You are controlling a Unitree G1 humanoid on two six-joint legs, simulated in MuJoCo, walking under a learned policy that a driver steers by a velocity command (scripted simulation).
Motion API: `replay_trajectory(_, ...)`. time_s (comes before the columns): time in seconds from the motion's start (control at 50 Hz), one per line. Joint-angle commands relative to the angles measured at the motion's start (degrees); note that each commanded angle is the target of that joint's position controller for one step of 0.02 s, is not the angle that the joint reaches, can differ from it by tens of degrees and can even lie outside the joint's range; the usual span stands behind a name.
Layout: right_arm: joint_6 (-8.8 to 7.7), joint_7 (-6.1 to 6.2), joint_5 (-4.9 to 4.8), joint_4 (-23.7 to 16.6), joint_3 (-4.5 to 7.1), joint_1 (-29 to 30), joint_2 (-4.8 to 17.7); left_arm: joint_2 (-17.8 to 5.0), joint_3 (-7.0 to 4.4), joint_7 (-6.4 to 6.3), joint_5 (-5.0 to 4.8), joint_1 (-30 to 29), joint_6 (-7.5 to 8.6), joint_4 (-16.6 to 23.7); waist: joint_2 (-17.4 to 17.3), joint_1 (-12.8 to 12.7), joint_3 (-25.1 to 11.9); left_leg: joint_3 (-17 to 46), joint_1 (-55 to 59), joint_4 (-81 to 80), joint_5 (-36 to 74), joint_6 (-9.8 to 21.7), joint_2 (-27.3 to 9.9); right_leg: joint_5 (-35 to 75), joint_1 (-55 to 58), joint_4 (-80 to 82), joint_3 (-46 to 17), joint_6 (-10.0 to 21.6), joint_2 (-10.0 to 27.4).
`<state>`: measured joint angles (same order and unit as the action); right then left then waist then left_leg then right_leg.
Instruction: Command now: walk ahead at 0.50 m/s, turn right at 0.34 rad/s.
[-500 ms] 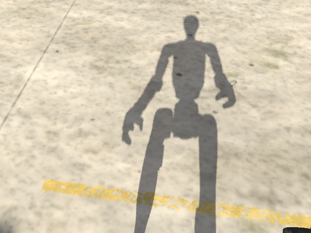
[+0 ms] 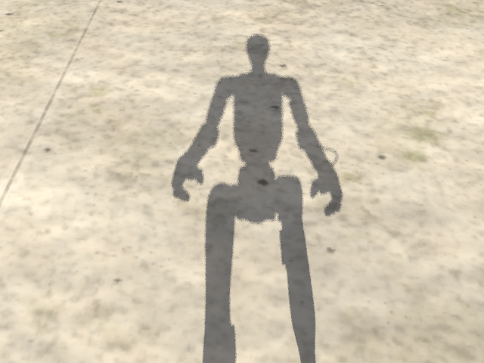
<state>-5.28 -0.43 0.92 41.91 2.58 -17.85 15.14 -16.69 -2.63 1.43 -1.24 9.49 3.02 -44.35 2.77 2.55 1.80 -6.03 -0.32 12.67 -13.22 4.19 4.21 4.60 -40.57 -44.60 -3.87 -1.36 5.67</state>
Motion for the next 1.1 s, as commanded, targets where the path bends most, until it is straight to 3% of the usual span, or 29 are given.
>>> replay_trajectory(0.02, -0.54, 0.59, -0.44, -1.73, 2.65, -0.15, 9.31, -2.04, -0.02, 1.03, 0.04, -6.83, 0.98, 5.51, -4.63, 1.95, 3.30, 1.86, -1.75, -5.50, 18.56, 5.72, -16.56, 4.09, 1.29, 6.48, 1.81, 0.95, -0.69)
replay_trajectory(0.12, 1.87, 1.45, -1.34, -0.13, 3.48, -0.79, 11.30, -2.99, -0.34, 2.97, 0.22, -8.92, 1.07, 9.06, -6.22, 1.03, 2.07, -0.66, 8.61, 3.81, 40.81, 4.11, -19.31, -8.66, 0.87, 10.50, 6.77, 4.93, -4.01)
replay_trajectory(0.16, 2.87, 2.34, -1.36, -0.65, 3.86, 0.30, 12.88, -5.87, -1.87, 2.88, 0.25, -2.07, 0.57, 8.46, -8.77, -3.20, -3.68, -2.38, 8.80, 15.43, 59.62, 2.44, -18.60, -14.18, 11.28, 9.62, 10.07, 7.51, -8.29)
replay_trajectory(0.18, 3.19, 2.71, -1.53, -0.93, 3.68, 1.32, 12.77, -8.63, -3.43, 2.30, 0.10, 6.39, 0.46, 6.78, -7.72, -8.14, -8.17, -3.94, 3.91, 27.03, 59.34, 0.71, -16.69, -11.28, 23.90, 12.97, 9.89, 9.69, -10.32)
replay_trajectory(0.2, 2.64, 3.01, -0.74, -2.20, 2.76, 0.95, 10.89, -13.23, -5.01, 1.13, 0.27, 14.88, -0.01, 5.55, -1.57, -11.74, -13.72, -3.89, -9.69, 44.84, 41.32, -2.10, -13.46, -4.19, 41.41, 14.39, -2.06, 13.27, -3.23)
replay_trajectory(0.22, 0.98, 1.66, 0.96, -4.73, 0.24, -6.42, 2.83, -18.21, -5.58, 0.73, 0.75, 12.89, 0.40, 6.71, 12.71, -3.88, -20.02, 2.09, -35.72, 66.37, -19.95, -6.75, 0.49, -0.26, 61.46, 16.96, -34.80, 25.87, 12.86)
replay_trajectory(0.24, -0.89, 0.66, -0.59, -4.25, 0.89, -1.23, 8.38, -13.25, -4.50, 0.58, 0.77, 14.21, 0.56, 7.81, 5.00, -9.16, -26.32, 13.33, -39.98, 71.93, -22.18, -6.15, -0.52, 4.16, 64.45, 21.41, -39.61, 26.65, 13.90)
replay_trajectory(0.26, -1.64, 0.29, -2.41, -6.33, 1.26, 3.96, 10.10, -11.03, -3.83, 0.37, 1.00, 10.89, 0.70, 8.33, 2.41, -9.07, -18.54, 13.65, -42.65, 69.85, -17.78, -5.39, -3.54, 12.52, 58.68, 21.51, -29.20, 23.78, 12.16)
replay_trajectory(0.3, -1.61, 1.21, -0.41, -6.74, 1.43, 6.81, 10.05, -8.32, -3.20, -0.11, -0.24, 4.55, 0.22, 9.36, -4.86, -5.06, -8.43, 11.45, -40.43, 60.97, -12.19, -6.01, -7.28, 19.82, 42.66, 22.67, -18.35, 19.89, 7.29)
replay_trajectory(0.34, -0.04, 1.45, -0.03, -6.81, 1.57, 5.13, 9.65, -7.77, -2.81, -0.77, 0.98, 1.99, -0.25, 10.13, -2.60, -1.86, -6.18, 11.15, -34.66, 56.62, -9.93, -7.38, -7.85, 23.46, 32.71, 25.49, -14.99, 19.37, 4.86)
replay_trajectory(0.46, 1.84, 2.04, -0.03, -6.46, 0.16, 7.17, 5.99, -10.42, -3.78, -2.88, -0.05, 1.35, -2.59, 8.55, 1.70, -1.93, -9.75, 8.50, -26.96, 34.44, 4.53, -10.52, -3.57, 24.29, 25.05, 22.52, -8.12, 14.22, -1.55)
replay_trajectory(0.54, 1.93, 1.30, -0.68, -7.77, 0.48, 12.58, 6.80, -9.83, -3.60, -3.60, -0.16, 2.54, -4.36, 8.19, 3.63, -3.99, -9.78, 10.49, -25.62, 25.15, 6.80, -9.84, -1.87, 12.50, 27.55, 19.13, -14.04, 11.95, -0.96)
replay_trajectory(0.6, 1.10, 0.93, -0.54, -7.61, 1.50, 11.02, 8.08, -9.04, -3.32, -3.70, -0.05, 0.52, -4.64, 9.11, 5.37, -2.09, -8.62, 11.85, -21.82, 15.12, 7.99, -7.46, -1.89, 4.68, 30.25, 14.77, -19.91, 10.06, -1.20)
replay_trajectory(0.62, 0.60, 1.09, -0.21, -7.22, 1.88, 9.18, 8.70, -8.11, -3.03, -3.65, 0.01, -0.36, -4.55, 9.60, 5.15, -0.79, -8.54, 11.95, -16.43, 9.53, 15.63, -5.74, -3.77, 0.40, 28.76, 11.67, -19.75, 8.25, -3.32)
replay_trajectory(0.64, 0.50, 1.72, 0.82, -7.59, 2.64, 7.21, 12.31, -4.99, -2.04, -3.44, 1.05, 1.14, -4.19, 10.54, -1.46, -1.46, -12.20, 20.01, -6.55, 10.22, 29.54, -1.60, -14.43, -12.40, 23.53, 1.91, -15.52, 5.45, -7.05)
replay_trajectory(0.66, 1.55, 2.04, 2.41, -7.85, 2.92, 7.53, 14.15, -2.86, -1.45, -3.28, 1.05, 9.53, -3.81, 10.24, -16.29, -5.80, -14.59, 35.47, 4.10, 11.25, 47.31, 9.66, -27.53, -45.05, 10.79, -10.24, -8.37, 1.61, -15.53)
replay_trajectory(0.68, 2.33, 1.99, 1.07, -7.14, 3.06, 5.44, 12.10, -8.25, -2.51, -2.94, 0.92, 11.61, -3.75, 9.25, -17.64, -4.72, -16.51, 43.28, 3.59, 9.59, 39.18, 14.15, -31.54, -45.88, 6.65, -21.04, -5.86, -0.92, -11.64)
replay_trajectory(0.7, 2.62, 2.15, 0.59, -8.07, 2.19, 6.70, 8.85, -11.64, -3.77, -3.03, 0.12, 8.37, -4.44, 8.38, -11.76, -3.13, -12.95, 36.04, 0.51, 9.88, 31.71, 12.19, -27.38, -41.20, 5.49, -26.34, -5.56, -2.15, -9.47)
replay_trajectory(0.72, 3.15, 2.24, 0.49, -8.30, 1.77, 8.58, 7.33, -11.47, -4.09, -3.40, -0.17, 6.18, -5.49, 8.11, -8.51, -3.10, -10.23, 29.16, -3.06, 9.56, 25.66, 9.40, -23.33, -37.01, 4.94, -28.10, -4.27, -3.05, -8.26)
replay_trajectory(0.76, 3.99, 2.58, 0.24, -8.53, 1.57, 11.71, 7.39, -9.03, -3.70, -3.60, -0.18, 4.76, -6.94, 8.92, -9.03, -3.71, -6.21, 21.51, -10.11, 6.97, 19.01, 7.48, -19.22, -32.08, 6.72, -26.94, -2.26, -3.99, -6.79)
replay_trajectory(0.8, 4.51, 2.90, 0.74, -8.00, 1.90, 11.66, 7.64, -6.07, -2.95, -3.48, -0.25, 4.25, -7.04, 9.72, -11.51, -3.27, -5.58, 15.86, -11.49, 5.28, 18.09, 7.36, -16.71, -29.72, 9.05, -21.46, 1.03, -4.28, -6.77)
replay_trajectory(0.86, 4.97, 3.17, 0.49, -7.25, 2.60, 10.90, 8.66, -4.98, -2.48, -3.07, 0.16, 2.09, -6.68, 11.19, -12.62, -1.93, -7.97, 13.57, -8.51, 5.50, 20.54, 9.11, -19.07, -29.30, 11.39, -13.56, 2.17, -4.10, -4.73)
replay_trajectory(0.96, 5.47, 2.15, -0.91, -5.65, 3.19, 10.94, 10.54, -5.06, -2.22, -1.91, 0.79, 2.49, -6.53, 11.18, -13.17, -1.59, -9.08, 12.67, -9.63, 6.64, 18.33, 9.60, -20.62, -27.30, 20.79, 1.16, 4.45, -1.39, -5.16)
replay_trajectory(1.0, 5.72, 1.92, -2.03, -4.91, 3.02, 11.99, 10.51, -4.49, -2.29, -1.40, 0.99, 5.62, -6.40, 9.66, -12.33, -3.74, -8.31, 11.35, -12.07, 9.37, 14.61, 7.48, -19.57, -19.44, 27.14, 13.40, 6.43, 1.05, -6.54)
replay_trajectory(1.02, 5.75, 1.83, -2.48, -3.75, 2.68, 10.21, 9.38, -4.98, -2.45, -1.28, 1.22, 6.74, -6.32, 8.98, -11.20, -4.07, -7.52, 9.98, -15.21, 11.46, 10.42, 4.64, -18.03, -15.92, 31.77, 19.43, 6.16, 2.74, -7.25)
replay_trajectory(1.04, 5.59, 1.44, -1.72, -2.78, 1.87, 7.67, 6.70, -7.31, -2.84, -1.54, 1.61, 7.33, -6.29, 9.26, -4.13, -3.20, -7.35, 6.12, -21.35, 18.28, 1.57, -0.56, -14.48, -10.33, 37.54, 23.82, -2.43, 5.38, -1.42)
replay_trajectory(1.06, 5.15, 0.94, 0.93, -4.81, 0.56, 7.32, 2.92, -12.30, -3.51, -2.30, 1.97, 3.95, -6.43, 11.10, 12.89, -0.26, -6.21, -0.36, -30.88, 27.75, -16.01, -6.74, -6.92, -0.27, 37.49, 25.71, -18.37, 13.04, 12.27)
replay_trajectory(1.08, 5.25, 1.74, 0.34, -5.52, 1.86, 13.15, 7.16, -10.02, -2.91, -2.05, 3.86, 4.46, -5.34, 11.49, 9.94, -5.44, -5.61, 6.14, -29.62, 37.40, -21.79, -7.52, -7.07, -2.94, 29.54, 28.03, -20.89, 18.94, 15.38)
replay_trajectory(1.1, 5.58, 1.95, -0.82, -4.82, 2.65, 12.68, 8.76, -8.49, -2.26, -1.96, 4.22, 2.24, -4.24, 10.87, 7.45, -3.94, -4.02, 7.74, -29.12, 42.34, -19.63, -7.48, -7.30, -5.00, 27.62, 28.40, -17.24, 18.12, 12.80)
